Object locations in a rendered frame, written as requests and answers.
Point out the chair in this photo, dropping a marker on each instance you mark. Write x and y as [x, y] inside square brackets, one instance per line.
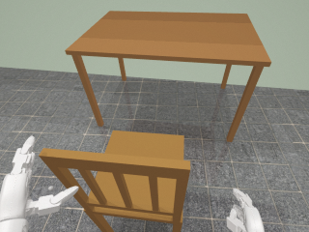
[141, 175]

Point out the table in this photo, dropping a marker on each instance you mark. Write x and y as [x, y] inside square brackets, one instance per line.
[211, 38]

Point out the robot left hand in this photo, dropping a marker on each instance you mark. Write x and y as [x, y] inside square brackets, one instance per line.
[15, 189]

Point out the robot right hand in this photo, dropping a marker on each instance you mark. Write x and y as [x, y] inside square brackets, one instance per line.
[249, 219]

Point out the left robot forearm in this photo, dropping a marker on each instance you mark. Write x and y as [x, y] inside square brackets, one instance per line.
[15, 224]

